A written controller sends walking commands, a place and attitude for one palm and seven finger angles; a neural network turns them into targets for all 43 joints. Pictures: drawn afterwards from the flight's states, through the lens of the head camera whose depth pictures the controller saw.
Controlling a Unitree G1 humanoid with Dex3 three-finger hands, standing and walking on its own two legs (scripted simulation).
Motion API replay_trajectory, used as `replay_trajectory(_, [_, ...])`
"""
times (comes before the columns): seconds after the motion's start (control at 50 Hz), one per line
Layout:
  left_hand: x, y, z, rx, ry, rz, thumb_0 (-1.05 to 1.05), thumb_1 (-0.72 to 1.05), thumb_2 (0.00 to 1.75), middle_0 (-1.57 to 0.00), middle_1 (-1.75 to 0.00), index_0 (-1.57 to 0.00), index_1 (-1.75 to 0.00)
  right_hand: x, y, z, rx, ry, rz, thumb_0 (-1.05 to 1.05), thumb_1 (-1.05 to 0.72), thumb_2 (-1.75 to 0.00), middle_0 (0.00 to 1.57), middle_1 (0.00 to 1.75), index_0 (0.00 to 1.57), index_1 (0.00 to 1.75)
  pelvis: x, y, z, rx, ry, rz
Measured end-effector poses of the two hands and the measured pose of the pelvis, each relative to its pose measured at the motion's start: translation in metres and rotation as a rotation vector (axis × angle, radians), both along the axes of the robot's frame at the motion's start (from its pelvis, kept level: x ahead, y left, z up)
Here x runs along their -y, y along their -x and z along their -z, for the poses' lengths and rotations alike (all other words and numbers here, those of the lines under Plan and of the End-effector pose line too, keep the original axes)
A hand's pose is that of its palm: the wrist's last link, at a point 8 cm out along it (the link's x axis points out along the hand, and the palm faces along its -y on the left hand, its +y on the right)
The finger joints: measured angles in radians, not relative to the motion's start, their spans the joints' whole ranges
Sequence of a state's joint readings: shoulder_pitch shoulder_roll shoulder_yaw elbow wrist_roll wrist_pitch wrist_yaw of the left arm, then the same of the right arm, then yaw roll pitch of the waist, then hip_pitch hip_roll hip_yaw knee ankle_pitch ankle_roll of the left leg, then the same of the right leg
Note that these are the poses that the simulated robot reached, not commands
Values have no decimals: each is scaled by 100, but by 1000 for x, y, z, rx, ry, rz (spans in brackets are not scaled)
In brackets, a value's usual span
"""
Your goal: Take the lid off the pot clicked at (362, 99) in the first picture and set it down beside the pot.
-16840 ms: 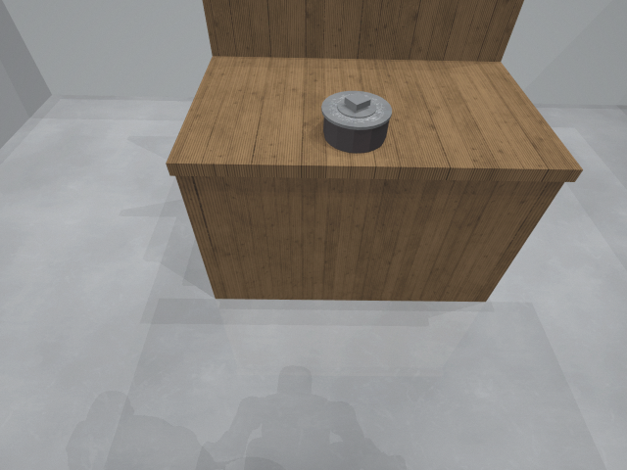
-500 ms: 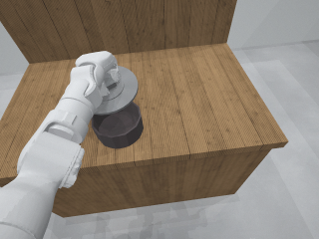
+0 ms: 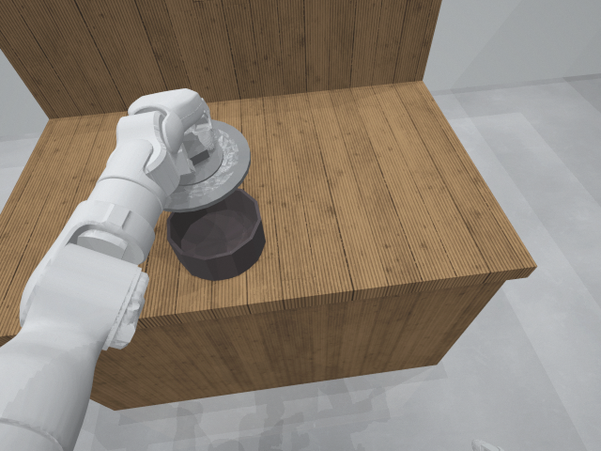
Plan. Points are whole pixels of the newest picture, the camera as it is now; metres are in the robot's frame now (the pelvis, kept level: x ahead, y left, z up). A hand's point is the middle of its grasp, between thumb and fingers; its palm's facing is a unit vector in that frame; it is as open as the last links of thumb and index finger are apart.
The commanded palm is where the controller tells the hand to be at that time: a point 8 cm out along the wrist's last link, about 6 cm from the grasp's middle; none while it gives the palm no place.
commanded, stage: move the lid sideways beside the pot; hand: left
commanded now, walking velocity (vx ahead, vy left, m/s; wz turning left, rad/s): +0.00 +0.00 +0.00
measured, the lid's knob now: (186, 151) +0.52 +0.14 +0.12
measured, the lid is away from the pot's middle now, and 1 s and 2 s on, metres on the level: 0.01 0.13 0.24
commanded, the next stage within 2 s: lower the lid onto the table in 2.00 s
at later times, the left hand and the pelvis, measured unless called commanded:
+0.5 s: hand (136, 158) +0.48 +0.20 +0.15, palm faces -0.32 -0.07 -0.95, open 7.6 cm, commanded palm +0.48 +0.20 +0.22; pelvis +0.00 +0.01 +0.00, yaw +1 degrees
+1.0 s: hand (85, 168) +0.46 +0.25 +0.16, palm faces -0.33 -0.07 -0.94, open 7.6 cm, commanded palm +0.47 +0.26 +0.22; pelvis -0.01 +0.01 +0.00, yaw +1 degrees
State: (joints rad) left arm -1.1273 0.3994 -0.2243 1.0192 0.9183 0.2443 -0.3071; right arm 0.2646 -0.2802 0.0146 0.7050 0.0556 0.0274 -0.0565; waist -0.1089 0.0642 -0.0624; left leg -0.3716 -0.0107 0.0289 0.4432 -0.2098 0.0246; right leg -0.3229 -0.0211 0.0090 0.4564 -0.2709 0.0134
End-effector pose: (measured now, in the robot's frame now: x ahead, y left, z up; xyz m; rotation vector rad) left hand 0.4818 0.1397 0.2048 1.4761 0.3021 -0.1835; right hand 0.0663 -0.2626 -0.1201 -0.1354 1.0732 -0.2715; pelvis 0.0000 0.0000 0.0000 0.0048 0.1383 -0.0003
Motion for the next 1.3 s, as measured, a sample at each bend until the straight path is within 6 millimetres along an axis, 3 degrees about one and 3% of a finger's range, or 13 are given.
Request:
replay_trajectory(0.56, [-64,10,-3,-15,-26,-36,5,17,82,-56,-96,-69,-102,-11,-3,-2,-22,1,-16,0,-90,-90,20,30,21,30,-10,2,0,5,8,-10])
replay_trajectory(0.98, [-114,27,-8,-31,-40,-71,5,17,82,-56,-96,-69,-102,-8,12,-7,-57,40,-2,0,-90,-90,21,30,21,30,-14,10,-1,17,17,-12])
replay_trajectory(1.3, [-139,29,-7,-50,-34,-98,5,17,82,-56,-96,-69,-102,-11,19,-7,-87,52,-3,0,-90,-90,21,30,21,30,-17,11,-1,7,23,-14])
